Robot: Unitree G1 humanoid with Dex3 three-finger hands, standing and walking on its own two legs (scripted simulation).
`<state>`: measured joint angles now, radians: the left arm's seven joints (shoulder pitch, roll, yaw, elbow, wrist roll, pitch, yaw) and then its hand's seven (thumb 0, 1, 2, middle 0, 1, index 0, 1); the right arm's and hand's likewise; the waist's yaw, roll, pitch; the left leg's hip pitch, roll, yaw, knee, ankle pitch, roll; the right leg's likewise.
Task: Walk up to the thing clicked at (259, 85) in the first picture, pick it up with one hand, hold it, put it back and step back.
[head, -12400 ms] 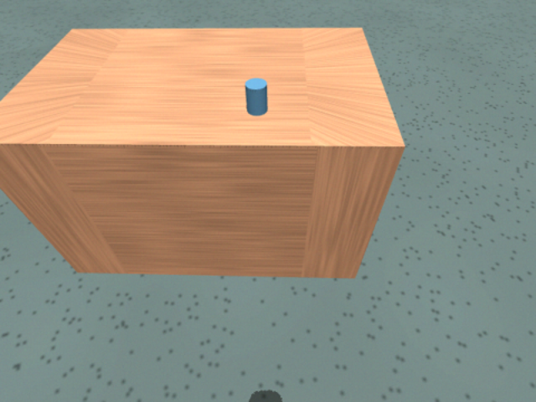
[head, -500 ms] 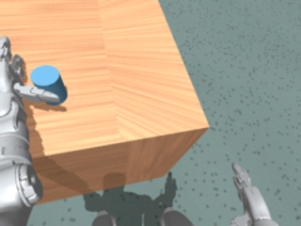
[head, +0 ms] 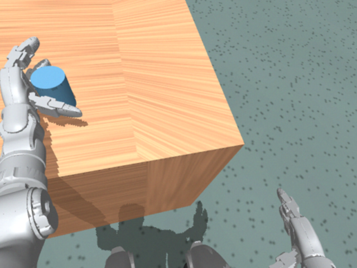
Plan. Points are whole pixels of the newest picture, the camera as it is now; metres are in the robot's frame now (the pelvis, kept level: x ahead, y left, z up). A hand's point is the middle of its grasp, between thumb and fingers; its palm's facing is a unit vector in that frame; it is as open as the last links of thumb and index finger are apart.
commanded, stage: close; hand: left
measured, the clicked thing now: (55, 91) +0.52 +0.19 +0.05
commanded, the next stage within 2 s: settle in 0.50 s
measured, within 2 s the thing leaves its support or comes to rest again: leaves its support in 0.88 s
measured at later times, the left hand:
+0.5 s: hand (51, 88) +0.52 +0.20 +0.06, palm faces +0.12 -0.99 -0.01, open 9.0 cm
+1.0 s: hand (50, 80) +0.52 +0.19 +0.08, palm faces +0.13 -0.99 -0.02, open 9.0 cm
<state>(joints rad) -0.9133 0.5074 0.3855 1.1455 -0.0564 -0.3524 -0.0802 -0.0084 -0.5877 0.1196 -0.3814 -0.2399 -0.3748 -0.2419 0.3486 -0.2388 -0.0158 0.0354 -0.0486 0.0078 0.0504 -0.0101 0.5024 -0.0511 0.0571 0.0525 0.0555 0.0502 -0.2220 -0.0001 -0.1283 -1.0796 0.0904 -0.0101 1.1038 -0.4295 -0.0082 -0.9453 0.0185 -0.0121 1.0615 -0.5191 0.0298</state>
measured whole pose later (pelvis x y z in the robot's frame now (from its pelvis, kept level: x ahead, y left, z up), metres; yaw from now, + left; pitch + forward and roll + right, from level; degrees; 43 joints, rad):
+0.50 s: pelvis +0.01 +0.00 +0.00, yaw +0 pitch +23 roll -4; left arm -0.84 0.49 0.38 1.08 -0.07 -0.34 -0.09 -0.01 -0.21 0.59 -0.95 -0.80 -0.96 -0.81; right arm 0.36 -0.23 -0.01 0.04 -0.04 0.02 0.04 -0.01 0.48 -0.05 0.06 0.05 0.05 0.05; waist -0.21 0.01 -0.13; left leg -1.06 0.09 -0.01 1.10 -0.44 -0.01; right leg -0.92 0.02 -0.01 1.04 -0.52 0.03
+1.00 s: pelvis +0.02 +0.00 +0.01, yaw +0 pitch +21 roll -3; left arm -0.80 0.45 0.37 1.00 -0.07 -0.30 -0.07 -0.01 -0.37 1.11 -0.82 -1.14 -0.84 -1.16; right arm 0.36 -0.22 -0.01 0.06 -0.03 0.05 0.03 -0.01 0.49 -0.06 0.06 0.05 0.05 0.05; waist -0.19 0.01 -0.12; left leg -0.97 0.09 0.00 1.04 -0.43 -0.01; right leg -0.84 0.02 0.00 0.99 -0.51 0.03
